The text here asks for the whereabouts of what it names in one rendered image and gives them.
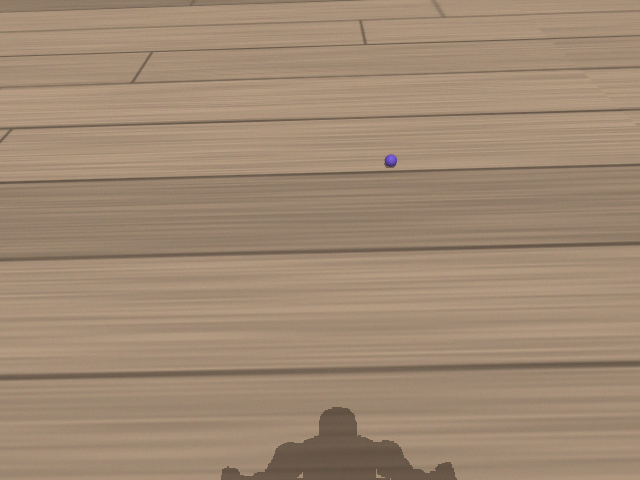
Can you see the ball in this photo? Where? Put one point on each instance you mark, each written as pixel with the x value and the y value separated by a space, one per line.
pixel 390 160

